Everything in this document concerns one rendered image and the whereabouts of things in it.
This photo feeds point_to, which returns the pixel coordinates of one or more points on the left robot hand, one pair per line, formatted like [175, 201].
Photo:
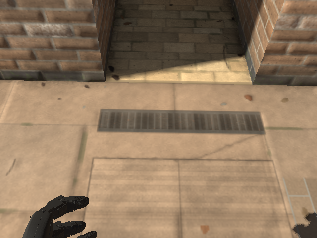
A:
[41, 223]

